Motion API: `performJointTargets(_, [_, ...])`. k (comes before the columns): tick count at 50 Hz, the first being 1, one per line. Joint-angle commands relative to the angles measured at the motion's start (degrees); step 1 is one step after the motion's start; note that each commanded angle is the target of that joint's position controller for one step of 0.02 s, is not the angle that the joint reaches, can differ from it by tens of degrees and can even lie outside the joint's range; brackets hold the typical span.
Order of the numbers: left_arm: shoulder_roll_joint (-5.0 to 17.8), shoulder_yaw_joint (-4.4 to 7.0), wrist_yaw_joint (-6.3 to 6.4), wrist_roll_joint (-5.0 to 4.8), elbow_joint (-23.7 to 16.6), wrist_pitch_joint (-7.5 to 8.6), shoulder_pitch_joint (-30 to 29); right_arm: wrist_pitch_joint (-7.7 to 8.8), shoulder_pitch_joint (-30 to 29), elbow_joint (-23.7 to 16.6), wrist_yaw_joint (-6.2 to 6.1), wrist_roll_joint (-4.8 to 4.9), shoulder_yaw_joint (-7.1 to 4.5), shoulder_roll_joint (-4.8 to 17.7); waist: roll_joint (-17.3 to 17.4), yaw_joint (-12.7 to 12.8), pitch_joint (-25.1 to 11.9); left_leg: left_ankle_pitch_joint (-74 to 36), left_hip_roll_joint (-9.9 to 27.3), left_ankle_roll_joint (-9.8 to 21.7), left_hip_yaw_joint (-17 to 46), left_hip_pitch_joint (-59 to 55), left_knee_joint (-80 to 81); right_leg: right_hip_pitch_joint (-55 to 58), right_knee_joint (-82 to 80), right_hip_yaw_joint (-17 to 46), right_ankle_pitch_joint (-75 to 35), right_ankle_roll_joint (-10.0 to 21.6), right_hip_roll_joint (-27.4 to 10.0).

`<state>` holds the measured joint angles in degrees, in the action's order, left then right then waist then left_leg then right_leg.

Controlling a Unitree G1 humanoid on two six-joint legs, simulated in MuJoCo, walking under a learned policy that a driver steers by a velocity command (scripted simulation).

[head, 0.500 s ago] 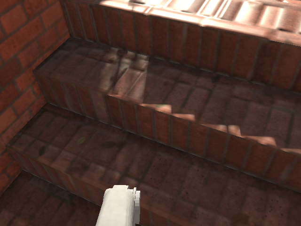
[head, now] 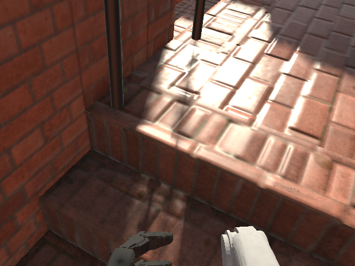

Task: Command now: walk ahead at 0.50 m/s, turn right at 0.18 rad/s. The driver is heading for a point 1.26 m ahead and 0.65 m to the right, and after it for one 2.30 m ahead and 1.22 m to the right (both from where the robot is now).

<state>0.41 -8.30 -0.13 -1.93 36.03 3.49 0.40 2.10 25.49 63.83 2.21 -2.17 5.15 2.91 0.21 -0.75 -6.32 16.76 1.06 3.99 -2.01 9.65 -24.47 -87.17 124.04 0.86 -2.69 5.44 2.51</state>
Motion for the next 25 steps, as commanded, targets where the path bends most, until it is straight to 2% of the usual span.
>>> performJointTargets(1, [1.8, 0.73, 0.23, 0.19, -2.5, 0.13, -6.6, -0.35, 5.6, 1.8, -2.76, 0.18, -1.87, 9.9, 4.2, -1.3, 4.4, -19.3, 10.4, 0.4, 2.5, -1.0, 17.5, 4.5, -5.6, -5.7, 0.9, -1.3, -1.9])
performJointTargets(2, [2.6, 0.99, -0.88, 0.64, -2.1, 0.73, -8.2, -1.13, 7.3, 2.8, -3.6, 0.23, -1.86, 10.1, 4.6, -1.9, 3.5, -29.6, 10.7, -0.6, -0.4, -7.1, 16.1, 5.4, -10.1, -6.1, 2.0, 0.4, -1.6])
performJointTargets(3, [1.8, 0.97, -2.08, 0.84, -1.7, 1.45, -8.9, -1.9, 7.3, 3.2, -4.06, 0.4, -1.83, 10.1, 5.2, -1.0, 0.8, -48.1, 11.6, -0.3, -3.1, -11.0, 14.0, 9.1, -11.4, -7.5, 4.0, 2.2, -0.7])
performJointTargets(4, [2.6, 1.17, -3.09, 0.38, -1.3, 2.29, -9.4, -1.97, 4.2, 1.8, -3.83, 0.07, -1.05, 9.1, 5.8, 0.8, -0.9, -67.8, 10.5, -0.3, -8.0, -7.6, 13.1, 20.4, -21.5, -9.7, 7.9, 4.0, 0.6])
performJointTargets(5, [4.7, 1.68, -3.59, 2.0, -2.2, 2.38, -10.8, -2.01, 1.7, 1.0, -4.0, 0.64, -1.72, 12.0, 8.1, 3.3, -4.6, -86.4, 11.5, 1.9, -9.1, -4.6, 13.4, 35.5, -34.7, -13.0, 13.9, 5.2, 0.8])
performJointTargets(6, [6.3, 2.52, -3.44, 3.24, -1.1, 1.65, -11.1, -1.72, 3.1, 0.8, -4.17, 0.76, -2.54, 14.9, 9.9, 4.1, -7.5, -106.7, 13.2, 4.7, -7.4, -7.8, 10.6, 43.0, -39.3, -17.3, 22.4, 4.1, 3.2])
performJointTargets(7, [9.2, 3.88, -3.11, 3.43, 1.5, 0.38, -5.3, -1.13, 2.5, 0.5, -4.75, -0.04, -3.13, 17.8, 14.0, 6.8, -9.1, -123.2, 15.9, 6.8, -5.4, -14.5, 4.6, 46.7, -45.7, -16.2, 32.9, 3.5, 4.7])
performJointTargets(8, [11.2, 4.91, -3.11, 3.08, 4.0, -0.79, 0.0, -0.5, 1.3, -0.6, -4.97, 0.16, -3.82, 19.5, 16.4, 8.3, -8.9, -130.2, 18.4, 8.1, -4.3, -20.8, -2.9, 48.4, -55.3, -13.9, 41.1, 3.5, 6.2])
performJointTargets(9, [12.4, 5.66, -3.27, 3.25, 7.0, -1.6, 5.2, 0.12, -2.0, -3.3, -5.11, -0.1, -4.68, 20.4, 14.9, 10.1, -9.5, -128.8, 18.0, 8.2, -4.2, -18.6, -12.3, 55.6, -63.9, -5.5, 37.9, 5.2, 5.5])
performJointTargets(10, [19.4, 8.19, -4.13, 5.13, 9.7, -2.16, 16.9, 2.11, -5.5, -6.8, -4.18, -1.62, -5.39, 20.7, 3.1, 14.7, -11.4, -112.6, 14.0, 7.1, 0.0, -1.3, -27.0, 72.7, -73.1, 16.9, 24.5, 10.3, -0.8])
performJointTargets(11, [22.7, 9.64, -2.67, 5.88, 13.6, -3.99, 21.8, 4.45, -9.6, -10.1, -0.67, -1.38, -4.35, 12.2, -18.0, 12.3, -11.5, -24.6, -3.0, 2.7, 1.2, 22.4, -53.2, 85.4, -101.7, 46.6, 18.7, 19.0, -11.6])
performJointTargets(12, [17.3, 8.52, -0.52, 7.24, 17.0, -3.51, 24.1, 6.1, -14.0, -13.0, 2.02, 0.99, -4.6, 9.9, -12.4, 9.7, -4.1, -9.5, -7.6, 0.8, 12.3, 36.8, -82.7, 80.6, -111.3, 62.9, 30.9, 19.5, -15.7])
performJointTargets(13, [12.2, 6.77, -0.51, 6.42, 18.3, -2.59, 22.1, 6.99, -19.8, -18.6, 3.53, 1.72, -3.92, 8.1, -4.7, 6.6, 5.8, -8.3, -6.0, 1.8, 14.0, 47.9, -95.0, 72.5, -108.3, 57.9, 38.5, 16.4, -15.8])
performJointTargets(14, [9.2, 5.93, -0.86, 5.04, 19.7, -1.31, 21.0, 7.1, -23.4, -22.7, 3.49, 0.82, -2.66, 5.9, 2.0, 3.5, 11.0, -7.0, -5.4, 2.6, 13.3, 53.3, -99.9, 67.5, -104.2, 47.2, 29.5, 13.6, -13.8])
performJointTargets(15, [6.0, 5.12, -1.72, 4.28, 20.7, -0.6, 19.4, 6.79, -19.6, -23.4, 3.41, -0.55, -1.86, 4.3, 4.7, -0.4, 10.8, -8.6, -3.9, 3.7, 12.3, 56.2, -101.8, 66.3, -100.9, 36.3, 24.4, 9.7, -9.8])
performJointTargets(16, [4.4, 4.76, -2.41, 4.42, 21.3, -1.0, 17.1, 6.0, -14.3, -22.6, 3.05, -0.08, -1.17, 2.9, 4.0, -3.6, 10.6, -7.9, -3.2, 4.0, 10.7, 57.7, -103.0, 64.8, -100.3, 27.2, 22.3, 7.2, -7.2])
performJointTargets(17, [4.0, 4.78, -3.26, 4.2, 21.4, -1.12, 15.7, 6.09, -12.5, -22.3, 2.38, 0.67, -0.23, 1.7, 3.4, -4.8, 11.0, -7.0, -2.0, 3.7, 8.3, 58.7, -101.5, 64.1, -100.7, 20.5, 18.7, 5.8, -6.1])
performJointTargets(18, [4.4, 4.71, -3.8, 4.14, 21.7, -1.64, 15.0, 5.82, -13.2, -23.0, 1.48, 0.65, 0.35, 1.2, 3.1, -5.6, 11.3, -7.4, -1.0, 3.3, 6.8, 60.8, -102.6, 62.2, -101.1, 16.8, 15.6, 4.5, -5.8])
performJointTargets(19, [5.7, 5.02, -3.63, 4.06, 20.7, -1.62, 13.6, 5.83, -14.0, -24.3, 1.43, 0.89, 0.58, 2.6, 3.3, -6.6, 12.6, -8.4, 1.3, 2.0, 4.2, 58.6, -95.2, 56.4, -102.8, 14.5, 14.9, 3.9, -5.4])
performJointTargets(20, [6.9, 5.09, -3.47, 3.56, 20.5, -1.32, 12.2, 5.78, -19.5, -27.3, 1.15, -0.28, 1.1, 3.3, 1.9, -6.0, 13.3, -10.8, 2.0, 1.3, 0.1, 55.4, -87.5, 50.6, -105.1, 12.1, 9.0, 3.0, -3.3])
performJointTargets(21, [8.2, 5.59, -2.66, 3.43, 21.0, -0.65, 15.8, 5.75, -22.9, -27.9, 0.4, -0.69, 1.17, 3.9, -1.0, -3.4, 10.4, -13.6, 1.5, 0.1, -3.5, 52.1, -85.0, 49.7, -106.1, 12.3, 3.8, 4.3, -2.9])
performJointTargets(22, [9.8, 5.92, -1.91, 3.74, 22.6, -0.25, 21.4, 5.73, -24.2, -28.2, -0.22, -0.54, 1.22, 3.0, -3.9, -1.3, 7.4, -13.8, 1.4, -0.9, -4.9, 53.7, -88.5, 54.2, -106.2, 15.2, 1.8, 6.0, -3.6])
performJointTargets(23, [11.8, 6.48, -1.46, 3.95, 24.0, -1.08, 26.0, 5.9, -27.4, -30.2, -0.59, -0.7, 2.02, 1.1, -6.3, 0.8, 5.9, -11.5, 2.2, -1.6, -4.7, 61.3, -92.4, 63.2, -105.1, 17.9, -0.6, 6.7, -5.2])
performJointTargets(24, [12.4, 7.06, -0.83, 2.85, 25.3, -1.79, 29.7, 6.25, -31.9, -33.3, -0.8, -0.52, 3.02, 0.6, -7.9, 2.0, 5.0, -8.1, 2.9, -2.3, -5.2, 63.7, -84.3, 68.8, -107.0, 18.4, -0.6, 6.9, -5.2])
performJointTargets(25, [11.6, 7.43, -0.03, 1.69, 26.4, -2.29, 35.0, 6.61, -36.6, -35.7, -1.26, -0.35, 3.25, 1.3, -6.9, 4.6, 4.6, -6.0, 4.1, -2.6, -3.7, 64.2, -78.2, 73.0, -107.5, 21.2, -0.5, 6.5, -6.7])
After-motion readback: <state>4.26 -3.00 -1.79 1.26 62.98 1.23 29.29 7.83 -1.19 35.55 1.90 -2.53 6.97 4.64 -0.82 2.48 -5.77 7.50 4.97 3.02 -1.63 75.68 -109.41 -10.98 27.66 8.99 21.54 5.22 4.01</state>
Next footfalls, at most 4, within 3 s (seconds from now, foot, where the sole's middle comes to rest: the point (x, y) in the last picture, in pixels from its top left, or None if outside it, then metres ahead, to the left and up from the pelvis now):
0.16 right None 0.22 -0.08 -0.60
0.58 left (159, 228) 0.56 0.05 -0.42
1.10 right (302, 166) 0.67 -0.36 -0.24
1.78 left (322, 89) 1.07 -0.56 -0.24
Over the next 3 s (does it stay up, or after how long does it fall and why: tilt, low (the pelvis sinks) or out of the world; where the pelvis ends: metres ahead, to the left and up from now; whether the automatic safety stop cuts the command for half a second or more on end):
stays up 1.16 -0.68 0.54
